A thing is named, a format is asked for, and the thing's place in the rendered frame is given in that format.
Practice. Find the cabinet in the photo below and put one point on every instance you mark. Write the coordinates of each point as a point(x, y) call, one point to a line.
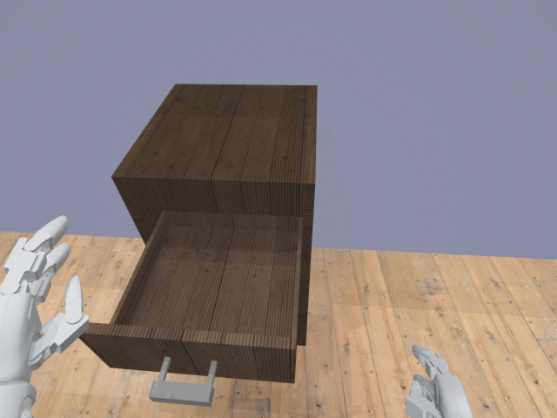
point(228, 148)

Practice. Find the robot right hand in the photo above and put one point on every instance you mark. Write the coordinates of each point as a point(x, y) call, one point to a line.
point(444, 398)

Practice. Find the handle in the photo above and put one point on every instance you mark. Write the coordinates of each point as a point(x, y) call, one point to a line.
point(183, 392)

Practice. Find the robot left hand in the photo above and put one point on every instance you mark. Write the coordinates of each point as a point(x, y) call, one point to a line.
point(29, 269)

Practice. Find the left robot forearm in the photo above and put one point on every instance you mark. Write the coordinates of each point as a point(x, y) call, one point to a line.
point(16, 399)

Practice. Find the drawer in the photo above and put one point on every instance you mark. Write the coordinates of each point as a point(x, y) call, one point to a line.
point(210, 287)

